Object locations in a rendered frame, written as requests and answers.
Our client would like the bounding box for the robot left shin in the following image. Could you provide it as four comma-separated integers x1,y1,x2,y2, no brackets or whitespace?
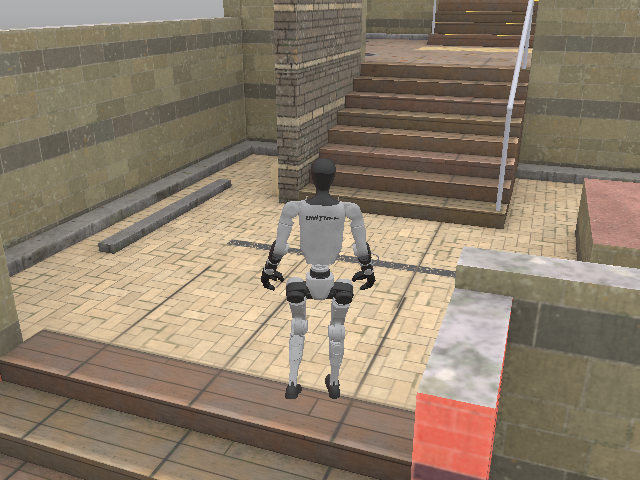
289,318,305,387

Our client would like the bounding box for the left robot foot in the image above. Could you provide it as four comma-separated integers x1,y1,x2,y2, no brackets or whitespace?
285,382,302,399

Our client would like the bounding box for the right robot forearm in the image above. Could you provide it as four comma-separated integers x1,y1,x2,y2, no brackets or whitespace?
358,242,374,275

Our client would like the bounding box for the right robot hand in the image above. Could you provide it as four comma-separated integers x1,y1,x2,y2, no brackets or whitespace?
352,271,376,290

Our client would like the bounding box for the left robot forearm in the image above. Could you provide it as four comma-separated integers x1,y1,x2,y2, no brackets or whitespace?
264,240,283,275

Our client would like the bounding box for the left robot hand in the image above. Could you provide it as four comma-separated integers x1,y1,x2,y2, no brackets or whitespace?
261,268,284,291

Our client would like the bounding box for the left robot upper arm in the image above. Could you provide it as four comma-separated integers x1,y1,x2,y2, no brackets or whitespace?
273,200,302,256

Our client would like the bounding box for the right robot upper arm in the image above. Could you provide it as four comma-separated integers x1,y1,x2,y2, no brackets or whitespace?
343,202,369,257

